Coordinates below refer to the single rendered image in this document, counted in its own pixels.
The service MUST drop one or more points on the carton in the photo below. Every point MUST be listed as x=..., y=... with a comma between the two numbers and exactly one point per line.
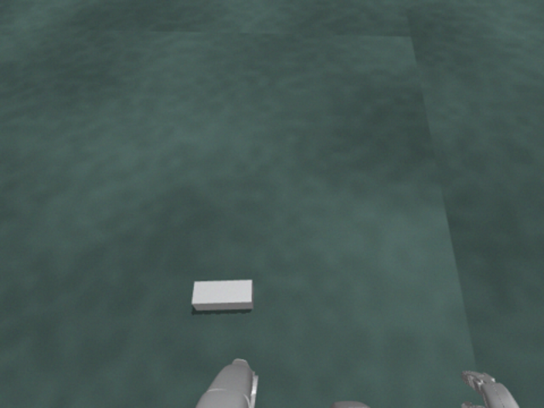
x=223, y=294

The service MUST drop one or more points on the right robot hand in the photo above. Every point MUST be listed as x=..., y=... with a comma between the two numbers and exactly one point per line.
x=495, y=395

